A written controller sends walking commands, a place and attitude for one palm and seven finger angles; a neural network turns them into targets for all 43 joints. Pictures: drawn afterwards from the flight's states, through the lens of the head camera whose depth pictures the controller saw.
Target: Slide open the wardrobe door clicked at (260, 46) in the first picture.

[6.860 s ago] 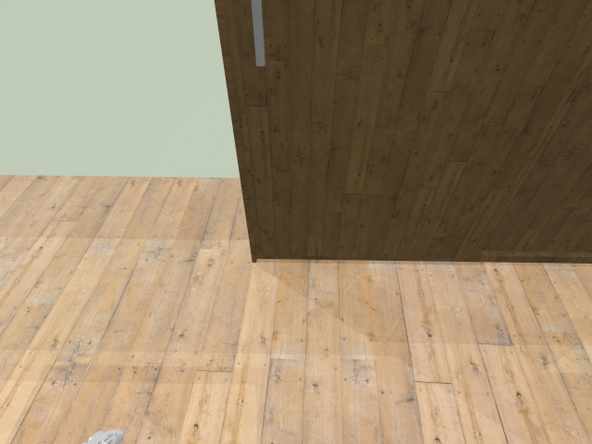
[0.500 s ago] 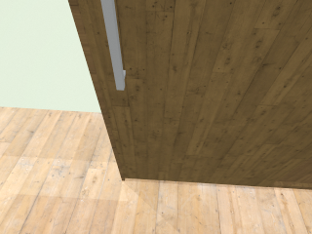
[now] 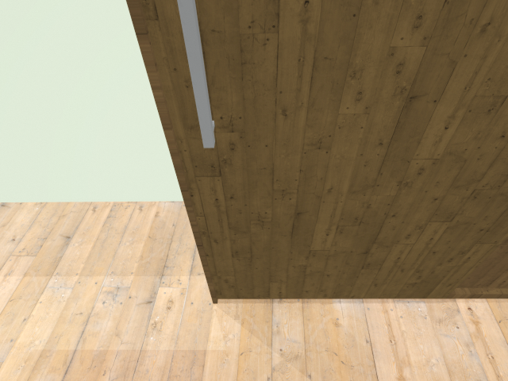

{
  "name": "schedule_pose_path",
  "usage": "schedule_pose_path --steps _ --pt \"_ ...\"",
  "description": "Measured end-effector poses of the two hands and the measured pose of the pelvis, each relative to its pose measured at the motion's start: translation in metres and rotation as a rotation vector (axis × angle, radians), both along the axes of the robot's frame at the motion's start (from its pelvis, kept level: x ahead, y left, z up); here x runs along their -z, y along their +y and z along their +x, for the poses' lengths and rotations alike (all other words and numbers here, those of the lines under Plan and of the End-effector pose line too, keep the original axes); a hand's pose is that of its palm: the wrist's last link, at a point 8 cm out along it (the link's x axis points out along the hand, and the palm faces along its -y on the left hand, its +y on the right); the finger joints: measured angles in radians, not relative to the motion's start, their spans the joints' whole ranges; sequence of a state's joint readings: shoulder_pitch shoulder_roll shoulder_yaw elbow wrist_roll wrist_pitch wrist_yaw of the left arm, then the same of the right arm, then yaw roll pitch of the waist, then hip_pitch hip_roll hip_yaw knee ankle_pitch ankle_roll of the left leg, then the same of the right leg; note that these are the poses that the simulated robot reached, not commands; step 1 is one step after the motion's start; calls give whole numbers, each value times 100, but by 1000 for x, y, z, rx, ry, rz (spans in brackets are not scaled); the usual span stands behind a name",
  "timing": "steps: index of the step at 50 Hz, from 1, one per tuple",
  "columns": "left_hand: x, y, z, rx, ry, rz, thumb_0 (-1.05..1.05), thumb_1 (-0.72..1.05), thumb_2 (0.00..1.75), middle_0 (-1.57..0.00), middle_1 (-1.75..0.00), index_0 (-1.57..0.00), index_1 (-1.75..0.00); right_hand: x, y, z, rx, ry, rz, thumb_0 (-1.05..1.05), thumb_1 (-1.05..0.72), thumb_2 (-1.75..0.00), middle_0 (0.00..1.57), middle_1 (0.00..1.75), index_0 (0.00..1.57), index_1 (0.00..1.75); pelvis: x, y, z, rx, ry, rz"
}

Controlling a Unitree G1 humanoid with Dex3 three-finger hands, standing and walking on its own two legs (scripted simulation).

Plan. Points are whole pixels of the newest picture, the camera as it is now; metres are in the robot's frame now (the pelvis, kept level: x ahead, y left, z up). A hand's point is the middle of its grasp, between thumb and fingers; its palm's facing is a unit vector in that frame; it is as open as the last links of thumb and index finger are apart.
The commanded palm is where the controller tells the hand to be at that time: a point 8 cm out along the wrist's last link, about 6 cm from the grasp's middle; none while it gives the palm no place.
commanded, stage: come to a stop and stand still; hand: left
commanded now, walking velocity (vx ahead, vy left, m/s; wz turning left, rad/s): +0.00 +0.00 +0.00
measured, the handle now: (200, 72) +0.53 +0.12 +0.24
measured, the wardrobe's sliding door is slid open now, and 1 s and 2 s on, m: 0.00 0.00 0.00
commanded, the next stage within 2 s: look again from close up in 1.28 s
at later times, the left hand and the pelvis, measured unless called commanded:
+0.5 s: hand out of the picture +0.03 +0.16 -0.17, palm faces +0.00 -0.98 -0.19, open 7.4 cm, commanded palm none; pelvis +0.03 -0.01 +0.00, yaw +0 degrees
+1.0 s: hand out of the picture +0.09 +0.16 -0.16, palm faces +0.01 -0.97 -0.25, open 7.4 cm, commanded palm none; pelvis +0.06 -0.04 +0.00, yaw +0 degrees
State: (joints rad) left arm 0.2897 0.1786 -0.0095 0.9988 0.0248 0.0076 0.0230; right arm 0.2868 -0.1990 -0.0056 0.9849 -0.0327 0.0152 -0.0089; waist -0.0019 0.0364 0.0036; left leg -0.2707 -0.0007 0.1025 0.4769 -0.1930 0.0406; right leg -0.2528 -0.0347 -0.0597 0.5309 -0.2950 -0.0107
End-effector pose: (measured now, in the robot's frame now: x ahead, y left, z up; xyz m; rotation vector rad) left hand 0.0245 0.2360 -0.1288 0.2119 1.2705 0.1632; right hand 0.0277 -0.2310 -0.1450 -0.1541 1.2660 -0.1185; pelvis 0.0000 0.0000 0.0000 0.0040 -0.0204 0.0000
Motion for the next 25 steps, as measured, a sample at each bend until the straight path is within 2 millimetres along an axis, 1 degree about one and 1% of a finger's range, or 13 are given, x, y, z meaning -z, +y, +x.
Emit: schedule_pose_path --steps 3,6,9,11,13,16,20,25 --pt "2 0 -9 -7 32 -7 1 90 89 -20 -30 -20 -30 1 1 -22 8 68 -2 0 -92 -90 20 30 20 29 0 0 -1 -2 7 2" --pt "4 -2 -18 -12 67 -17 1 90 89 -20 -30 -20 -30 1 2 -40 18 123 -1 0 -91 -90 20 30 20 29 -1 0 0 -3 11 4" --pt "6 -5 -24 -17 97 -26 1 90 89 -20 -30 -20 -30 1 4 -49 27 160 3 0 -91 -90 20 30 20 29 -1 0 3 -4 13 5" --pt "7 -8 -26 -20 111 -33 1 90 89 -20 -30 -20 -30 0 5 -51 31 174 6 0 -91 -90 20 30 20 29 -1 -1 6 -4 15 6" --pt "8 -11 -26 -21 121 -38 1 90 89 -20 -30 -20 -30 0 5 -50 33 180 9 0 -91 -90 20 30 20 29 -2 -2 9 -3 17 6" --pt "9 -16 -23 -22 128 -47 1 90 89 -20 -30 -20 -30 0 6 -42 33 174 13 0 -90 -90 20 30 20 29 -2 -4 13 -1 19 7" --pt "10 -22 -13 -20 125 -55 1 90 89 -20 -30 -20 -30 0 7 -24 30 147 17 0 -90 -90 20 30 20 29 -3 -6 20 2 20 7" --pt "10 -28 3 -17 107 -56 1 91 89 -20 -30 -20 -30 1 4 0 19 110 14 0 -91 -90 20 30 20 29 -3 -10 29 3 19 9"
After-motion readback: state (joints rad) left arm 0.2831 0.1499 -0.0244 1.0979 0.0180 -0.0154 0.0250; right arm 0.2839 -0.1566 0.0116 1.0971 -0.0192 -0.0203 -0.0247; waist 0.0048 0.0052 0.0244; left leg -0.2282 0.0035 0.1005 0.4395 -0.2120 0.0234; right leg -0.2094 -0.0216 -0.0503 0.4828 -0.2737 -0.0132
